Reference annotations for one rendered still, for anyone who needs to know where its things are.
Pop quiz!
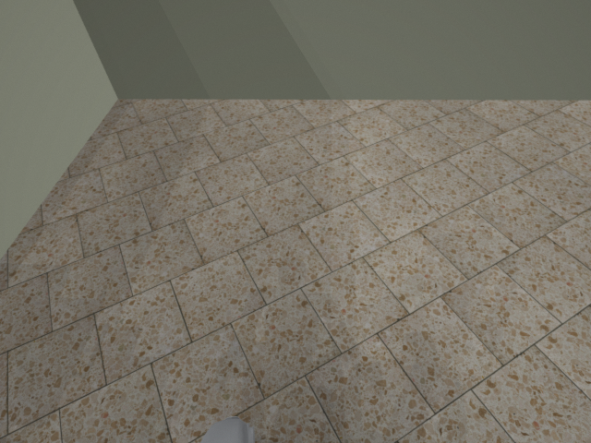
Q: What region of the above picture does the left robot thigh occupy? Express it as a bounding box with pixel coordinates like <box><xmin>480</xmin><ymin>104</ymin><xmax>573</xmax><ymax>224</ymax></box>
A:
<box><xmin>200</xmin><ymin>419</ymin><xmax>255</xmax><ymax>443</ymax></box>

